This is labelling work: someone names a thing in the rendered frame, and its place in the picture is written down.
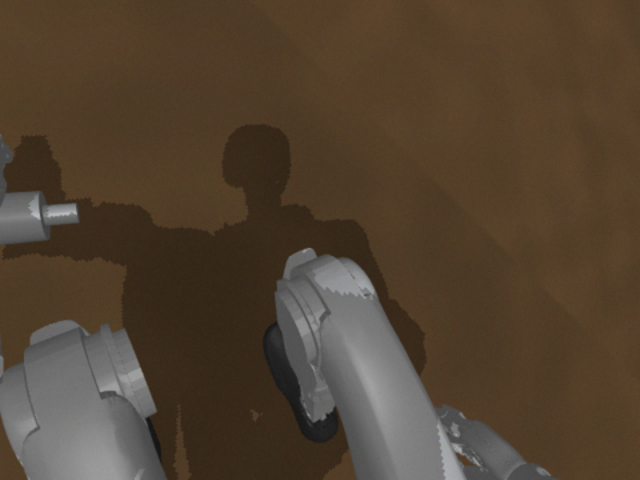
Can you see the bottle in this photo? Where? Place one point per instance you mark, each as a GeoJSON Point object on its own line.
{"type": "Point", "coordinates": [26, 217]}

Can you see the right robot arm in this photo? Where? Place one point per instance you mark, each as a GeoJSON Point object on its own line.
{"type": "Point", "coordinates": [531, 471]}

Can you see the right robot hand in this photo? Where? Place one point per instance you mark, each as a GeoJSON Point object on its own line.
{"type": "Point", "coordinates": [481, 445]}

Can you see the left robot foot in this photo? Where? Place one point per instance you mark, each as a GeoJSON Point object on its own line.
{"type": "Point", "coordinates": [154, 438]}

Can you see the right robot foot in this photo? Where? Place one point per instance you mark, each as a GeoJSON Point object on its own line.
{"type": "Point", "coordinates": [287, 383]}

